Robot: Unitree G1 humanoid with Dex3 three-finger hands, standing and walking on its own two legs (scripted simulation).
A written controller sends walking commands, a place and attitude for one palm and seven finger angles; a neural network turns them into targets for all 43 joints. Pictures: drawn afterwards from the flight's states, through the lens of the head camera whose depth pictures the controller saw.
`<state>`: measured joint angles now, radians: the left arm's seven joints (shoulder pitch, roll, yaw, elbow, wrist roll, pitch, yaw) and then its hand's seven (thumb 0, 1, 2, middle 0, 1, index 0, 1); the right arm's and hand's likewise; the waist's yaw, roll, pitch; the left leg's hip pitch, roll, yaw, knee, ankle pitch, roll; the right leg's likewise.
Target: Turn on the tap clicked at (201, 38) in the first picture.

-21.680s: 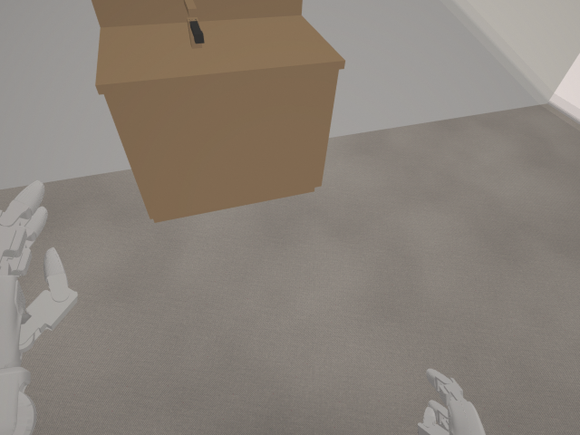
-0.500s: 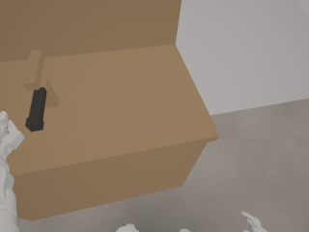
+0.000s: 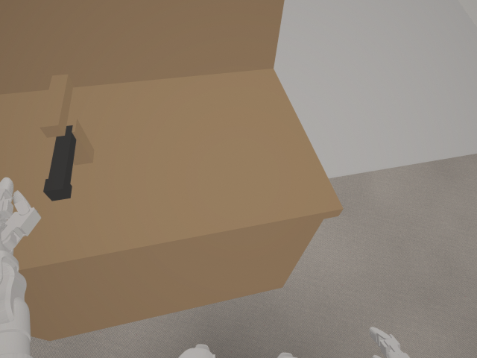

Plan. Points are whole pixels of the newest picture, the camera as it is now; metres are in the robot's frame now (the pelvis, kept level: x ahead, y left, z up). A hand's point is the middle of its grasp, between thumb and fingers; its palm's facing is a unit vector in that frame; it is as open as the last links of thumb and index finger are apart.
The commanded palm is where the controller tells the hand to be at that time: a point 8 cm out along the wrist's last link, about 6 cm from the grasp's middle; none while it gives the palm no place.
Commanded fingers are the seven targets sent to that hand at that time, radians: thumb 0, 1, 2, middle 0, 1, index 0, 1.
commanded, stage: push the lever round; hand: left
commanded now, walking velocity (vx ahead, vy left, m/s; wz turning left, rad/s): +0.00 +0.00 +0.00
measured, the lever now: (58, 188) +0.35 +0.32 +0.07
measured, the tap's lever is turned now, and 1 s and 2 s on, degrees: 0 6 33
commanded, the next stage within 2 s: none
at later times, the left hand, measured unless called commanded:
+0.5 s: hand (54, 208) +0.32 +0.31 +0.06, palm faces +0.50 -0.86 -0.11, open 7.8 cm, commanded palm +0.28 +0.35 +0.06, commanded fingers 0.00 0.90 0.90 -0.15 -0.15 -0.15 -0.15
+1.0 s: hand (66, 208) +0.32 +0.30 +0.06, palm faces +0.56 -0.83 -0.08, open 7.8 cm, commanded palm +0.28 +0.32 +0.06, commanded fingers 0.00 0.90 0.90 -0.15 -0.15 -0.15 -0.15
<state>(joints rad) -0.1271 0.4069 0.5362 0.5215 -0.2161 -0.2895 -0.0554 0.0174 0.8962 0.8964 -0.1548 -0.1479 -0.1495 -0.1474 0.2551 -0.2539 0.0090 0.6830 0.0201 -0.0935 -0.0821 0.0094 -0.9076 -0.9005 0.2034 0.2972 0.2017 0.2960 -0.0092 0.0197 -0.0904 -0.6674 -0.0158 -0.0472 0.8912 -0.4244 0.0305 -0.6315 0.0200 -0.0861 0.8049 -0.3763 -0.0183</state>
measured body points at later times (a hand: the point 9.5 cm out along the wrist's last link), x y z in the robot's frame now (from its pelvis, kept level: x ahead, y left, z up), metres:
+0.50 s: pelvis +0.01 -0.01 +0.00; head +0.06 +0.00 +0.45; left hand +0.29 +0.36 +0.07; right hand +0.12 -0.27 -0.11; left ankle +0.01 +0.09 -0.70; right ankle +0.01 -0.11 -0.70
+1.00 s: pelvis +0.00 -0.01 +0.00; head +0.05 -0.01 +0.45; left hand +0.29 +0.34 +0.07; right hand +0.13 -0.27 -0.11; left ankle +0.01 +0.09 -0.70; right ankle +0.01 -0.11 -0.70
